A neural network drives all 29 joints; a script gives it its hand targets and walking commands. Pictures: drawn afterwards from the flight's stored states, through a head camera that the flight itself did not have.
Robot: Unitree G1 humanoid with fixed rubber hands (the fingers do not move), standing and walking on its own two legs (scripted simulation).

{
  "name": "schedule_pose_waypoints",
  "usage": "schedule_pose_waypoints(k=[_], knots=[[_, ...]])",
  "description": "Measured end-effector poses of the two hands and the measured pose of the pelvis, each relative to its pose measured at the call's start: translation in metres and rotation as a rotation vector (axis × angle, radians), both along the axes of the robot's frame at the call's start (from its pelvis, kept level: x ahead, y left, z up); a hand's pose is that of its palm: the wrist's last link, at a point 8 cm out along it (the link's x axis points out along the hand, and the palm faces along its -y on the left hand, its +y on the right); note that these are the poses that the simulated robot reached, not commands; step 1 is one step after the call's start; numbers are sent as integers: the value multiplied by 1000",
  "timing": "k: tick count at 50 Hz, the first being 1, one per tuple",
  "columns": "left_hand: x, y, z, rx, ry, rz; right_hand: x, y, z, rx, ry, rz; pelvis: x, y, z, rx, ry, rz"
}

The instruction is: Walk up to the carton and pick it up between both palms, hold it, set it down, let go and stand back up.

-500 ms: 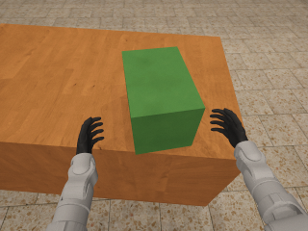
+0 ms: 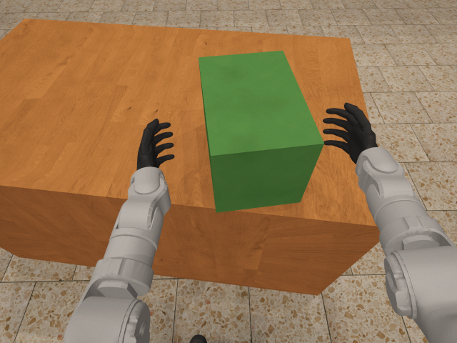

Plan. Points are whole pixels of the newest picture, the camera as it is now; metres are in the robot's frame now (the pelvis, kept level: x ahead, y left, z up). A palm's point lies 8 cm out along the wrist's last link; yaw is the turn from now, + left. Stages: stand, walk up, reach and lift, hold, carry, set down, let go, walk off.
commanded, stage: reach and lift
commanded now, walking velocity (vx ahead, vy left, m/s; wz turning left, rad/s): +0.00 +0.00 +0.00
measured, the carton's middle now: (249, 130) +0.56 +0.06 +0.00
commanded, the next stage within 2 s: none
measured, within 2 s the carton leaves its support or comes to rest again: neither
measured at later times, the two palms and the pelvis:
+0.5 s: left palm (151, 134) +0.43 +0.22 +0.10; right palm (354, 109) +0.53 -0.13 +0.12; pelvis +0.01 +0.00 +0.00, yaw +0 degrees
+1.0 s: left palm (166, 140) +0.45 +0.21 +0.06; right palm (338, 116) +0.54 -0.11 +0.09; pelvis +0.01 +0.01 -0.01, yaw -1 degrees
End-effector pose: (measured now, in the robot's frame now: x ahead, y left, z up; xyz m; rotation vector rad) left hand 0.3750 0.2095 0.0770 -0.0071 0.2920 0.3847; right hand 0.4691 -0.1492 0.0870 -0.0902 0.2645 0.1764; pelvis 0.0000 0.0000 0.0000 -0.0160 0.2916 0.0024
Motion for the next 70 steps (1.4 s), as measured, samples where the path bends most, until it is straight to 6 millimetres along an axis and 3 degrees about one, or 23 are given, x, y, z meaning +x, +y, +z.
schedule_pose_waypoints(k=[8, 19, 36, 43, 55, 70], knots=[[21, 7, 13, 9, 1, 2, 17, 10, 12, 15, 19, -16, 3, -3, -2, -4, 16, 11], [47, 9, 14, 11, -2, -6, 46, 18, 28, 31, -16, -24, 10, 0, -4, -16, 76, 10], [78, 12, 27, 25, 1, -18, 75, 26, 35, 69, -15, -30, 7, 6, -8, -23, 178, 2], [83, 1, 13, 7, 22, -44, 75, 32, 25, 44, 0, -23, 7, 8, -8, -23, 196, -6], [69, 0, -32, -16, 64, -33, 64, 37, -11, 24, 15, -30, 2, 14, -12, -28, 241, -14], [76, -16, -38, -10, 40, -70, 59, 45, -30, 22, 31, -31, -7, 19, -19, -32, 284, -21]])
